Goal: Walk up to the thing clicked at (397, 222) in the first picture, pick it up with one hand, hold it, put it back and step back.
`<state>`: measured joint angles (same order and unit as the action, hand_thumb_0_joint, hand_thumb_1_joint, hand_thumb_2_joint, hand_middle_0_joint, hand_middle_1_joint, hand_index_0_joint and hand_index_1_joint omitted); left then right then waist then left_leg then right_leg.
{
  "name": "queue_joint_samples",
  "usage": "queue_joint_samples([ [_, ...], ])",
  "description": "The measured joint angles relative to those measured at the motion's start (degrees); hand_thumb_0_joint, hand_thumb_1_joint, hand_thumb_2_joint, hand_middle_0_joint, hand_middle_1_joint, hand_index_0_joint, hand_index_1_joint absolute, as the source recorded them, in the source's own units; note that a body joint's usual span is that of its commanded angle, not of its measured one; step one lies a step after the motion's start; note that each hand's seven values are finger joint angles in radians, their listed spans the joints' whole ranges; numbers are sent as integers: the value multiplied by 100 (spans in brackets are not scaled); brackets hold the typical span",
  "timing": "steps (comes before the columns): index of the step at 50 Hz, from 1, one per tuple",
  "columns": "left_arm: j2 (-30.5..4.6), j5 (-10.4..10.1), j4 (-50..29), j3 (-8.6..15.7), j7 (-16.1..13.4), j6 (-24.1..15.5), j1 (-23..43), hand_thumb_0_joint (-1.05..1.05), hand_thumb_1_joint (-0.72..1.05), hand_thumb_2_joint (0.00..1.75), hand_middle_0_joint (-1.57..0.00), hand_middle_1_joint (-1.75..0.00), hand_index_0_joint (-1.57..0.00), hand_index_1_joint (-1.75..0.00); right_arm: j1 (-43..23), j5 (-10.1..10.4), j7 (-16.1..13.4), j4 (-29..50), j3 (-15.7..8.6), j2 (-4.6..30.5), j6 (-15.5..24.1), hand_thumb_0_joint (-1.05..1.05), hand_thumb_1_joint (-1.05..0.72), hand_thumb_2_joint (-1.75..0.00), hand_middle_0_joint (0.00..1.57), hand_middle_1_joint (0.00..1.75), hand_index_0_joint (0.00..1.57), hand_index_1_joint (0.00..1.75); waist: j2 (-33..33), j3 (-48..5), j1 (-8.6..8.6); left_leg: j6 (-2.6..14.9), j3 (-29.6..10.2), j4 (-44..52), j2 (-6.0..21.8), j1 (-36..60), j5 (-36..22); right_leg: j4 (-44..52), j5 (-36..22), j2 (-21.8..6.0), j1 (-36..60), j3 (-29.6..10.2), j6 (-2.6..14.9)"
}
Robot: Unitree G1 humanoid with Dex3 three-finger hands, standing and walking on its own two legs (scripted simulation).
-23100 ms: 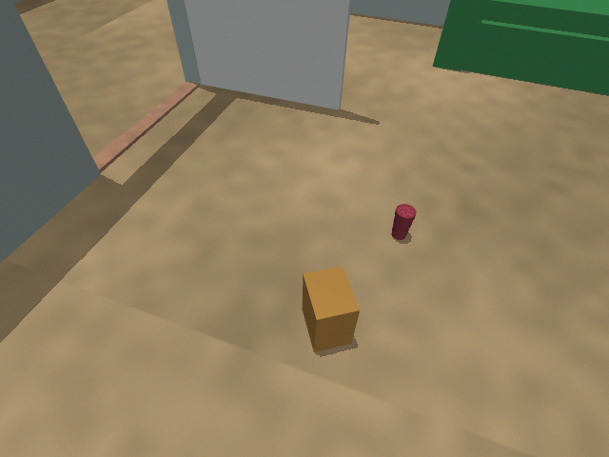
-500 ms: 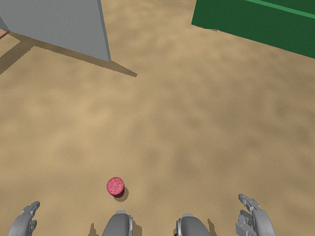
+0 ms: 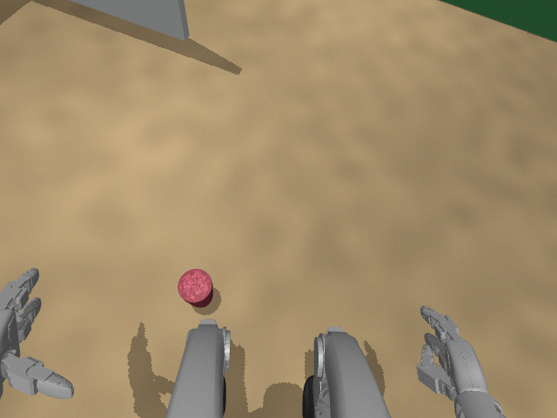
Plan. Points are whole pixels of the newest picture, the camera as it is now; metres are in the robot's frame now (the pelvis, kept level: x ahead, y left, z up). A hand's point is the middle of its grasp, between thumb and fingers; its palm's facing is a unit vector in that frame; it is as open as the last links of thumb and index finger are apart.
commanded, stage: go down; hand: left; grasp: from the side
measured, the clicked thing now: (198, 291) +0.38 +0.18 -0.51
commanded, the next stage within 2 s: approach in 1.84 s
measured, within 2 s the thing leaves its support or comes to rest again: neither
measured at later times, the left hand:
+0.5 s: hand (55, 306) +0.28 +0.35 -0.15, palm faces +0.12 -0.97 -0.20, open 17.1 cm
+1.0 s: hand (57, 295) +0.30 +0.37 -0.18, palm faces +0.13 -0.98 -0.17, open 17.2 cm
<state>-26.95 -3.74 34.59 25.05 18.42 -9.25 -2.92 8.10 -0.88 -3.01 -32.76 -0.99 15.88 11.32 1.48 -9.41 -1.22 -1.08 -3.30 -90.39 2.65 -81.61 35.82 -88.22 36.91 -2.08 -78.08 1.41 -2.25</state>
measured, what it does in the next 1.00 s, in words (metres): lowers itself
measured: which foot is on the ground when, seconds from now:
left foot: down 0.00-1.00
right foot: down 0.00-1.00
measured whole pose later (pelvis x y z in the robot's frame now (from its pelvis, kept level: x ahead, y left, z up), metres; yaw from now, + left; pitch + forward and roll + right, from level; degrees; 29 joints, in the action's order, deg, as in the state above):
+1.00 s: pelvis -0.05 -0.01 -0.16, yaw -3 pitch +32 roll -6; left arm -41.9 -9.9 51.6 42.4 36.7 -20.5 20.4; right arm 4.5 -1.7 -2.2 -39.1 2.8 19.0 10.1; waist 1.9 -7.3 -1.8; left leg -2.6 -7.9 -121.1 2.6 -114.8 38.3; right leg -118.5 39.6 -0.4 -110.7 2.7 -1.5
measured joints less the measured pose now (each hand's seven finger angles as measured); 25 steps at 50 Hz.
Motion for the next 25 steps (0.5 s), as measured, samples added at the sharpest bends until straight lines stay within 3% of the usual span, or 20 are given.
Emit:
queue_joint_samples([
  [10, -308, -236, 175, 575, 403, -275, 615, -1, -54, 12, -6, -14, -6, -13, -164, 8, 72, -232, 88, -12, -201, 1, -90, -90, 20, 30, 21, 30, -50, 42, 11, -42, -102, -921, 37, -1125, 116, -924, 121, 67, -1126, 14, 38],
  [15, -535, -374, 681, 845, 617, -505, 991, -1, -52, 14, -5, -14, -5, -14, -170, 11, 81, -339, 116, 19, -191, 1, -89, -90, 20, 30, 21, 30, -38, -1, 47, -66, -162, -1234, 29, -1525, 103, -1249, 124, 77, -1519, 41, 59],
  [25, -939, -354, 1236, 1135, 1152, -903, 1702, -1, -50, 13, -5, -14, -5, -13, -214, -20, 60, -456, 209, 193, -158, 1, -89, -90, 20, 30, 21, 30, -3, 64, -37, -109, -299, -1933, 18, -2279, 120, -1915, 142, 112, -2237, 102, 80],
])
